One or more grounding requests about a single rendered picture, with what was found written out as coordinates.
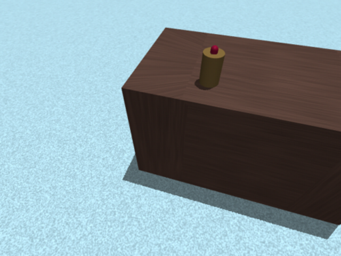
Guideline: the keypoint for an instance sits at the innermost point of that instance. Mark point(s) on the bottle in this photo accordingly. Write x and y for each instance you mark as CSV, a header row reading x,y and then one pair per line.
x,y
211,66

